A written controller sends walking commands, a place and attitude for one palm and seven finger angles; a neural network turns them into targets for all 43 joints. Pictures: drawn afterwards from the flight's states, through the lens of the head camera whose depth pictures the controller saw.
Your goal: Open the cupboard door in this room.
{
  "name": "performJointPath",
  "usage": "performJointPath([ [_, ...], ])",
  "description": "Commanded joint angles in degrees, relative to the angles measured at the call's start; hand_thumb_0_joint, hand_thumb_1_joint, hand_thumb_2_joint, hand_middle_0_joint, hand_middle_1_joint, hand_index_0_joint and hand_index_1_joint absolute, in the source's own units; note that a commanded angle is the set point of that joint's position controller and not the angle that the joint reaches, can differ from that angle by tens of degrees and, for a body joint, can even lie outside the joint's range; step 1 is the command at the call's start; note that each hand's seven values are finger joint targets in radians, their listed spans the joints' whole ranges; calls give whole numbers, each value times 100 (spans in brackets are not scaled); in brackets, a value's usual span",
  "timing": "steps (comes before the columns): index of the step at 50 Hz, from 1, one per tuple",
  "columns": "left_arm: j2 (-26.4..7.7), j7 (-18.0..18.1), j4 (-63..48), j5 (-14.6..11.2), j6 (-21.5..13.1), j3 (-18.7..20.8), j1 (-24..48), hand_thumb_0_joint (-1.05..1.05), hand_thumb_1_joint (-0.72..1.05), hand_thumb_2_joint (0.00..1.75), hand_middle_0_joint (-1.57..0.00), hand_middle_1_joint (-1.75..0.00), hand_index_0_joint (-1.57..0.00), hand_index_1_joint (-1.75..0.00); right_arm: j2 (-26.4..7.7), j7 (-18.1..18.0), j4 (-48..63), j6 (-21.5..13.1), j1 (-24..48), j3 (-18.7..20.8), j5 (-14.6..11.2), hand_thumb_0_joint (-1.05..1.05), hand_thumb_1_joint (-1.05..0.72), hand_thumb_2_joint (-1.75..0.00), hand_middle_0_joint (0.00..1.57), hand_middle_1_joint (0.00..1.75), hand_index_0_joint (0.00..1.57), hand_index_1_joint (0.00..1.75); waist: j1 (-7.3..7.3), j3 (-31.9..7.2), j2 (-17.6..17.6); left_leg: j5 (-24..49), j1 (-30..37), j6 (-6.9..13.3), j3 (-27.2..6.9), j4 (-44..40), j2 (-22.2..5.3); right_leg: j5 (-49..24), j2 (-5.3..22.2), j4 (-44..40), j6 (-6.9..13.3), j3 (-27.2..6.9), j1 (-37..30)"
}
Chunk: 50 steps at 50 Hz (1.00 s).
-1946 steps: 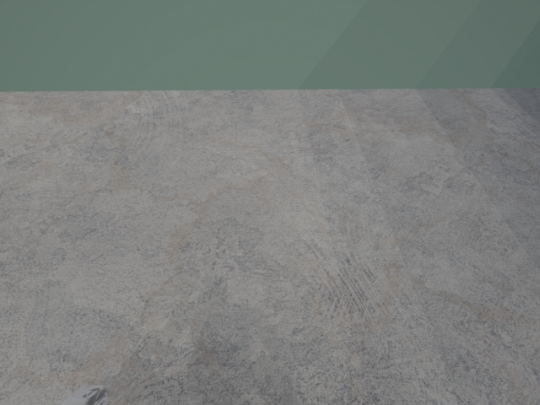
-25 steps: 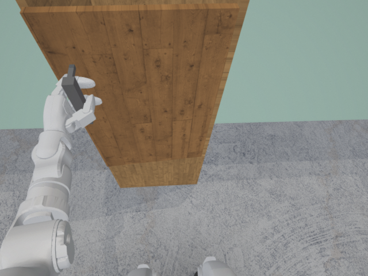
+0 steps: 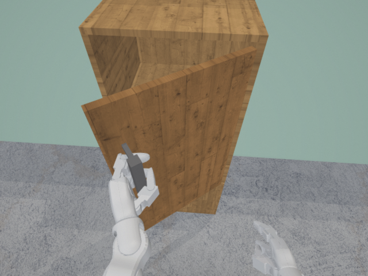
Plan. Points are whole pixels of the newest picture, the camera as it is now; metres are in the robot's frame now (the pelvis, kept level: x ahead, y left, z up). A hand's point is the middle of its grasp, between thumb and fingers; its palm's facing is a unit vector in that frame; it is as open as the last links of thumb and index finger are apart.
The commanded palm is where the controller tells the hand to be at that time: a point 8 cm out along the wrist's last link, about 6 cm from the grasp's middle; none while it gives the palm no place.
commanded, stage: pull the door open along its arc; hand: left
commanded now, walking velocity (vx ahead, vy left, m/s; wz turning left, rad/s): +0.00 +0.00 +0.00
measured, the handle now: (134, 171) +0.32 +0.13 +0.07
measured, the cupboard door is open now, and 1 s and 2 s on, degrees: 37 44 46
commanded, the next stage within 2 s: open thumb and fingers to let go in 0.14 s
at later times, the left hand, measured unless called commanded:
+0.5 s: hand (166, 203) +0.25 +0.05 +0.07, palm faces +0.42 -0.91 -0.01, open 7.4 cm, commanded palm +0.20 +0.09 +0.07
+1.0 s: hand (167, 202) +0.25 +0.05 +0.07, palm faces +0.33 -0.94 +0.00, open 14.8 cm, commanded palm +0.21 +0.09 +0.07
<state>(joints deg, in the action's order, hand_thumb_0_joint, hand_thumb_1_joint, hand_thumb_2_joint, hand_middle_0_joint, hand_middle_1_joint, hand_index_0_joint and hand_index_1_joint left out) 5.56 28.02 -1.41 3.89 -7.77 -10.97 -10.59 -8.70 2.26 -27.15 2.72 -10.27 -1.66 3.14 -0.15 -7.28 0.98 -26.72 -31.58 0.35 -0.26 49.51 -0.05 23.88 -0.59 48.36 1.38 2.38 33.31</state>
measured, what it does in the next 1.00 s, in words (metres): stands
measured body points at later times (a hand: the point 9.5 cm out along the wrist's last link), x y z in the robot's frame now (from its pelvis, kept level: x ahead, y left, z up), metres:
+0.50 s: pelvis -0.02 -0.05 +0.00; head +0.00 -0.07 +0.45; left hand +0.22 +0.10 +0.08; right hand +0.17 -0.26 -0.10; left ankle -0.02 +0.11 -0.70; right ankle +0.00 -0.11 -0.70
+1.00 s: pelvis -0.03 -0.02 +0.00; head -0.02 -0.03 +0.45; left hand +0.23 +0.10 +0.08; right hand +0.16 -0.22 -0.09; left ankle -0.02 +0.11 -0.70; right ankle +0.00 -0.11 -0.70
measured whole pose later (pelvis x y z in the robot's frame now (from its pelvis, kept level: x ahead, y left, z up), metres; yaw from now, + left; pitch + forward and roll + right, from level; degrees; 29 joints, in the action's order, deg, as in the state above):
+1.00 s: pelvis -0.03 -0.02 +0.00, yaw +2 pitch +6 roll +0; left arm 4.4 30.8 2.3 4.7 -10.0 -15.4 -8.8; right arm -9.8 0.4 -30.5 -0.5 -11.7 -0.8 3.3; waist -0.4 -5.9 1.6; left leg -24.7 -31.6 -1.2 -2.4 50.2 0.1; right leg 23.1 -0.3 49.9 3.0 4.5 33.0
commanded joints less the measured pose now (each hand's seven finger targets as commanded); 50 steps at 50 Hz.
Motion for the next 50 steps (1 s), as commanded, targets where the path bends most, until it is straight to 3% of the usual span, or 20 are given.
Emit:
performJointPath([
  [1, 176, 196, -2122, 202, -254, -200, -856, 0, 90, 90, -40, -135, -40, -135, -562, -75, 928, -109, 309, 229, -19, 0, -90, -90, 20, 30, 20, 30, 142, -1081, -190, 2225, 444, -31, 64, -578, 6, -2530, 25, -517, 111, 83, -1390],
  [4, 319, 59, -2368, 29, -154, -346, -1732, 0, 90, 90, -40, -135, -40, -135, -532, -24, 980, -103, 477, 177, -70, 0, -90, -90, 20, 30, 20, 30, 205, -837, -254, 2096, 348, -35, 29, -556, 32, -2559, 5, -579, 127, 106, -1450],
  [9, 695, 240, -2381, 72, -22, -743, -866, 0, 90, 90, -40, -135, -40, -135, -550, -5, 923, -246, 630, 149, -45, 0, -90, -90, 20, 30, 20, 30, -7, -677, -212, 1777, 298, -22, -47, -319, 94, -2332, 55, -616, 69, 6, -1053],
  [11, 529, 359, -2099, 107, -34, -511, -427, 0, 90, 90, -40, -135, -40, -135, -573, -62, 823, -309, 568, 179, -9, 0, -90, -90, 20, 30, 20, 30, -19, -752, -336, 1633, 224, -35, -65, -249, 127, -2283, 108, -612, 15, -63, -950],
  [12, 331, 436, -1925, 123, -74, -341, 158, 0, 90, 90, -40, -135, -40, -135, -582, -115, 739, -327, 552, 164, 8, 0, -90, -90, 20, 30, 20, 30, -101, -650, -409, 1467, 119, -29, -83, -202, 155, -2113, 154, -670, -24, -152, -822],
  [14, 351, 434, -1806, 128, -159, -349, 87, 0, 76, 84, -39, -134, -39, -134, -570, -170, 735, -418, 540, 205, 17, 0, -90, -90, 20, 30, 20, 30, -50, -754, -678, 1357, 166, -5, -65, -200, 183, -1967, 219, -878, -92, -315, -929],
  [19, 216, 235, -1653, 150, -409, -391, 258, 0, 41, 69, -36, -130, -36, -130, -603, -223, 649, -551, 408, 244, 11, 0, -90, -90, 20, 30, 20, 30, -93, -856, -709, 1214, 73, 17, -80, -221, 195, -1898, 396, -1089, -168, -649, -1139],
  [23, 192, 152, -1506, 182, -593, -420, 521, 0, 13, 57, -35, -127, -35, -127, -618, -229, 600, -645, 409, 255, 19, 0, -90, -90, 20, 30, 20, 30, -101, -796, -683, 988, -53, 30, -97, -227, 192, -1403, 462, -1163, -180, -756, -1045],
  [24, 114, 139, -1440, 163, -621, -353, 528, 0, 6, 54, -34, -126, -34, -126, -625, -232, 593, -665, 402, 266, 20, 0, -90, -90, 20, 30, 20, 30, -98, -785, -832, 919, -109, 38, -121, -239, 191, -1227, 471, -1231, -184, -787, -1074],
  [27, 117, 131, -1389, 163, -716, -353, 814, 0, -15, 45, -32, -124, -32, -124, -621, -247, 555, -698, 453, 267, 20, 0, -90, -90, 20, 30, 20, 30, -112, -827, -648, 787, -136, 39, -99, -226, 190, -854, 498, -1269, -164, -871, -998],
  [30, 128, 164, -1174, 169, -734, -339, 953, 0, -36, 36, -31, -122, -31, -122, -628, -254, 524, -737, 467, 276, 18, 0, -90, -90, 20, 30, 20, 30, -123, -767, -730, 687, -168, 54, -103, -214, 187, -545, 497, -1324, -157, -865, -876],
  [32, 71, 189, -1109, 140, -756, -230, 1011, 0, -50, 30, -30, -120, -30, -120, -619, -270, 515, -732, 490, 288, 7, 0, -90, -90, 20, 30, 20, 30, -65, -843, -761, 671, -175, 49, -88, -237, 196, -425, 482, -1333, -137, -865, -920],
  [34, 112, 214, -951, 161, -719, -262, 1143, 0, -50, 30, -30, -120, -30, -120, -619, -272, 495, -726, 463, 281, -6, 0, -90, -90, 20, 30, 20, 30, -91, -747, -823, 654, -165, 56, -107, -274, 190, -310, 472, -1377, -128, -832, -879],
  [41, 251, 319, -909, 165, -650, -292, 1253, 0, -50, 30, -24, -85, -24, -85, -615, -253, 553, -667, 475, 269, -2, 0, -90, -90, 20, 30, 20, 30, -27, -875, -566, 839, 50, 65, -31, -399, 179, -497, 318, -1142, -37, -469, -827],
  [46, 313, 370, -913, 144, -568, -316, 1238, 0, -50, 30, -20, -60, -20, -60, -631, -226, 613, -610, 454, 247, -11, 0, -90, -90, 20, 30, 20, 30, -25, -827, -626, 903, 121, 60, -31, -472, 156, -624, 209, -991, 5, -212, -769],
  [50, 428, 467, -895, 172, -454, -367, 1209, 0, -50, 30, -17, -40, -17, -40, -613, -202, 633, -545, 538, 232, -16, 0, -90, -90, 20, 30, 20, 30, 23, -784, -343, 973, 197, 36, -55, -521, 131, -653, 138, -848, 70, -67, -687],
])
